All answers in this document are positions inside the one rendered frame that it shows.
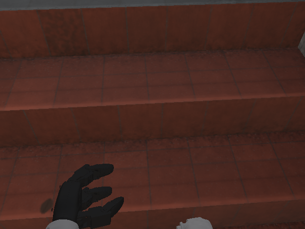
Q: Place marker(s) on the left robot hand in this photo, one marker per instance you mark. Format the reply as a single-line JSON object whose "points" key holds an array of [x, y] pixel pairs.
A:
{"points": [[72, 200]]}

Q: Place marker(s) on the right robot thigh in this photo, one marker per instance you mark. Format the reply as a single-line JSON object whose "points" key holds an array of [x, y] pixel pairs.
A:
{"points": [[195, 223]]}

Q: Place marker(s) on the robot left forearm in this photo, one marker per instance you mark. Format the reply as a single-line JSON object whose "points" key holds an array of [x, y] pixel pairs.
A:
{"points": [[63, 224]]}

